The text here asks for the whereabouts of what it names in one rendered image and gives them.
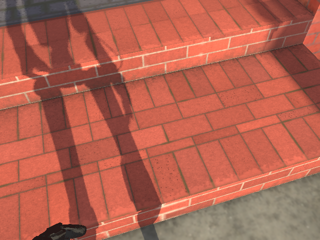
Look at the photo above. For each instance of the left robot hand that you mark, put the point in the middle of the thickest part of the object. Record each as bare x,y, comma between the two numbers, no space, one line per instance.
61,231

